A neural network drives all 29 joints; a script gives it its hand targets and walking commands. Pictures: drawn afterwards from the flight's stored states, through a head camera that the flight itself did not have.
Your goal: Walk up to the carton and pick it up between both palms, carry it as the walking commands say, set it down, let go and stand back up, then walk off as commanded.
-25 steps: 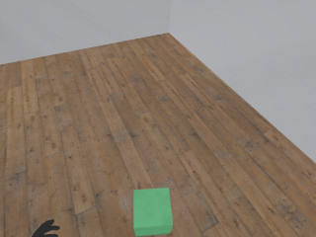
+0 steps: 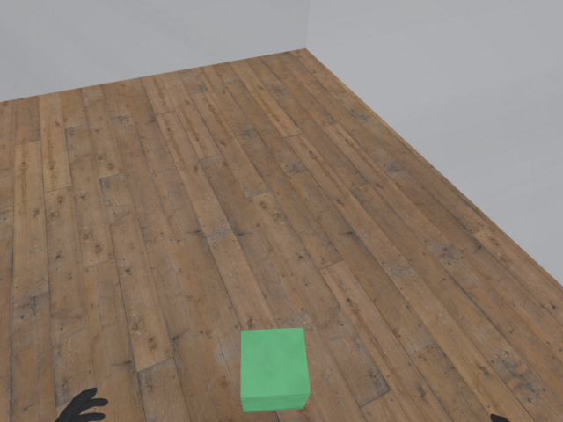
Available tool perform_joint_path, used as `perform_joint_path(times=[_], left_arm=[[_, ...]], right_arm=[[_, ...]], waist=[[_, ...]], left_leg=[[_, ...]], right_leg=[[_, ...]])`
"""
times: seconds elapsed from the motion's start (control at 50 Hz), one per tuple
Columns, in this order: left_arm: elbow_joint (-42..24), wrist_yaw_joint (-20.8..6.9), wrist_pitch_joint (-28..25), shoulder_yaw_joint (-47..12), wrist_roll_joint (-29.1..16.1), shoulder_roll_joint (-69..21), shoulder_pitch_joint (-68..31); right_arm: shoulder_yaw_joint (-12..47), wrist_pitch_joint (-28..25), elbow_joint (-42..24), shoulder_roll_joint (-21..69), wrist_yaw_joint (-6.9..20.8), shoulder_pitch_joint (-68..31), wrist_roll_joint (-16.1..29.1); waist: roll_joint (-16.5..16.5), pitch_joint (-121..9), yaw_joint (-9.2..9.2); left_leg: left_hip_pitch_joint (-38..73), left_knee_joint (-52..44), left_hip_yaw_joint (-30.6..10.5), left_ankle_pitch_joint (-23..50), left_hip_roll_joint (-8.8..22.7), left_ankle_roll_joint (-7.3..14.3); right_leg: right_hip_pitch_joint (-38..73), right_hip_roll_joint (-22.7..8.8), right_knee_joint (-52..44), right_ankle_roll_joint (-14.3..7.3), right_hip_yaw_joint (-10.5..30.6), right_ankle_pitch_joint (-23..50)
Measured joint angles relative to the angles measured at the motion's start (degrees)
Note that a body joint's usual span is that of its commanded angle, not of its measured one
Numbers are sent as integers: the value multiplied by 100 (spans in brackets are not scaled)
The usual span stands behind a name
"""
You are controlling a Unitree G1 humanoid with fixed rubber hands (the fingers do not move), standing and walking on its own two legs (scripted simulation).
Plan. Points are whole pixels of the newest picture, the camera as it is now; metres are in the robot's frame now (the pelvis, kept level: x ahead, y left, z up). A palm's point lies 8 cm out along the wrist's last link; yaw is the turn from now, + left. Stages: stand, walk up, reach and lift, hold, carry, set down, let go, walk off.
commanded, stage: reach and lift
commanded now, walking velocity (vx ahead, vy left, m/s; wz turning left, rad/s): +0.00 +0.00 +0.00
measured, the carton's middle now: (273, 370) +0.38 +0.01 -0.67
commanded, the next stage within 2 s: none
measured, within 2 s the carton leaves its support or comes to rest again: neither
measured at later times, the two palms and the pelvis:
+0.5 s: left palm (123, 380) +0.22 +0.26 -0.14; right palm (450, 387) +0.21 -0.27 -0.12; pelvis +0.00 +0.03 -0.04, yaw -1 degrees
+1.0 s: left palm (162, 337) +0.31 +0.23 -0.18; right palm (390, 329) +0.33 -0.21 -0.18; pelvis -0.09 +0.01 -0.10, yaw +0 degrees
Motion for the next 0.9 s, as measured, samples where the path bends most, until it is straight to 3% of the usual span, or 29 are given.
perform_joint_path(times=[0.04, 0.1, 0.2, 0.3, 0.44, 0.52, 0.56, 0.72, 0.9], left_arm=[[-553, -56, 205, 105, 64, -111, -9], [-1042, -107, 575, 151, 125, -286, -105], [-1544, 37, 785, 286, 319, -692, -163], [-1696, 244, 818, 155, 70, -876, -310], [-1541, 525, 765, 54, -233, -1011, -822], [-1336, 640, 654, 67, -252, -1108, -1110], [-1252, 661, 560, 117, -263, -1123, -1268], [-950, 542, 415, 440, -396, -1024, -2221], [-534, 428, 761, 699, -402, -986, -3829]], right_arm=[[-132, 337, -787, 147, 109, -72, -32], [-282, 712, -1335, 382, 245, -419, -189], [-646, 935, -1454, 508, 418, -598, -396], [-706, 924, -1345, 329, 558, -754, -277], [-596, 753, -1135, 293, 712, -1575, -131], [-592, 641, -836, 376, 691, -1903, -45], [-587, 566, -763, 427, 644, -2035, -16], [-439, 609, -804, 686, 388, -2801, 153], [-640, 1046, -432, 813, 255, -4483, 162]], waist=[[-12, 285, -87], [-14, 619, -170], [56, 768, -165], [222, 623, -94], [202, 268, -163], [137, -12, -135], [96, -122, -129], [67, -298, -3], [137, -79, 111]], left_leg=[[-97, 193, -79, -64, -59, 29], [-267, 462, -126, -147, -105, 49], [-544, 891, -75, -391, -165, 137], [-892, 1379, 32, -717, -206, 228], [-1883, 2015, 77, -950, -294, 289], [-2523, 2236, 35, -948, -301, 243], [-2844, 2350, 7, -928, -316, 213], [-3986, 2749, -94, -757, -219, 78], [-5049, 3294, -219, -567, -195, 3]], right_leg=[[-90, -46, 225, 19, -47, -100], [-248, -79, 476, 46, -56, -179], [-532, -145, 897, 144, 5, -401], [-917, -187, 1394, 241, 132, -690], [-1970, -237, 2129, 292, 267, -768], [-2628, -214, 2419, 271, 293, -1008], [-2956, -205, 2545, 255, 313, -790], [-4117, -71, 2997, 132, 272, -856], [-5147, -38, 3522, 74, 149, -686]])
